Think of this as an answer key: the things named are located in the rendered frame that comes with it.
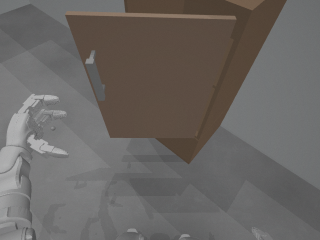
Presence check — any robot left forearm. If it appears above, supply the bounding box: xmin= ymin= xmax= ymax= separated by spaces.
xmin=0 ymin=145 xmax=33 ymax=235

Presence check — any robot right hand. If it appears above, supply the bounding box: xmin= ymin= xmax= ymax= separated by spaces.
xmin=251 ymin=227 xmax=273 ymax=240

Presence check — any cupboard door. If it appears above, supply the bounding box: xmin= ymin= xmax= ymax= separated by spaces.
xmin=65 ymin=11 xmax=237 ymax=138

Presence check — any robot right shin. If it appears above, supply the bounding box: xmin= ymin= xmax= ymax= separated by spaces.
xmin=179 ymin=234 xmax=190 ymax=239

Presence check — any handle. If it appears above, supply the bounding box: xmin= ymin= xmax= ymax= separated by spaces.
xmin=85 ymin=50 xmax=106 ymax=101

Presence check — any robot left upper arm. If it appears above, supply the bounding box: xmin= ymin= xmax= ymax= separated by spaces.
xmin=0 ymin=227 xmax=37 ymax=240

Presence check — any robot left hand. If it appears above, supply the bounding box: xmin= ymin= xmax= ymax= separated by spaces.
xmin=6 ymin=94 xmax=69 ymax=159

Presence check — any robot shin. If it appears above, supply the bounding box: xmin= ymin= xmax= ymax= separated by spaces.
xmin=127 ymin=228 xmax=138 ymax=233
xmin=179 ymin=234 xmax=190 ymax=239

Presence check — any robot left shin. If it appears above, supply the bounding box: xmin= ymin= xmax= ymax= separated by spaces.
xmin=127 ymin=228 xmax=138 ymax=233

